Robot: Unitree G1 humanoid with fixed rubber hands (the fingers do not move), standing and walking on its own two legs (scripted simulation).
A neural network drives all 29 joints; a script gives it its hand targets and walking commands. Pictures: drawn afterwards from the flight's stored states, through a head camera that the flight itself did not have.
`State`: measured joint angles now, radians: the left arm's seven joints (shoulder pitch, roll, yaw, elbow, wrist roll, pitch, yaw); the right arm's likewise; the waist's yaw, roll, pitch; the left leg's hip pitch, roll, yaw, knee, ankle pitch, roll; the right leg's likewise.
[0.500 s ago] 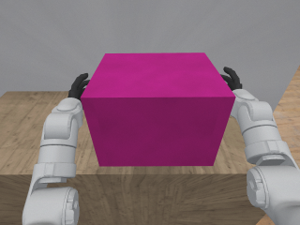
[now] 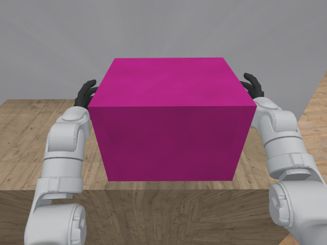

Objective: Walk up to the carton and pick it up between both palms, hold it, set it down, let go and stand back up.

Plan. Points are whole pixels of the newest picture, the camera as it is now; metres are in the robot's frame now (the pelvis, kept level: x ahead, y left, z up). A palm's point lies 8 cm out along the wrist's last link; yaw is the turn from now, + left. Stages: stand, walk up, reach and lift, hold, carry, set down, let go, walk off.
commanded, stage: hold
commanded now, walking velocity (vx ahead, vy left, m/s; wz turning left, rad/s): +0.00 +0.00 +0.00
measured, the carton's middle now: (169, 115) +0.42 +0.00 +0.16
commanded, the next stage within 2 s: set down in 0.24 s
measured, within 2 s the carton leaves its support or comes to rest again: neither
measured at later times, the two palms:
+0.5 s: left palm (81, 109) +0.37 +0.21 +0.21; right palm (253, 98) +0.38 -0.20 +0.23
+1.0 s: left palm (100, 108) +0.44 +0.18 +0.17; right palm (246, 121) +0.41 -0.22 +0.14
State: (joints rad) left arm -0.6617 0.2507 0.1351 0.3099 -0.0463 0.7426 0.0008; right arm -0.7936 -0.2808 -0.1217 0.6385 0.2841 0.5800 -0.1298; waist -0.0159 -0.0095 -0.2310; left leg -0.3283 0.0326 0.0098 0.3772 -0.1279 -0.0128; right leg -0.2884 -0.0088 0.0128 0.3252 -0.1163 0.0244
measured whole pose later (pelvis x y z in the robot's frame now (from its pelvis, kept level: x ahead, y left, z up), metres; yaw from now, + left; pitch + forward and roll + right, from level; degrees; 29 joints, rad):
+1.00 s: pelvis +0.03 -0.01 +0.00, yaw +0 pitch +7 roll +0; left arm -0.66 0.22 0.19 0.42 -0.02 0.42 -0.04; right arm -0.59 -0.19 -0.12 0.60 0.18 0.16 -0.14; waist -0.04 -0.01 -0.14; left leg -0.30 0.03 0.01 0.34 -0.15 -0.03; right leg -0.27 -0.01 0.01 0.31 -0.15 0.02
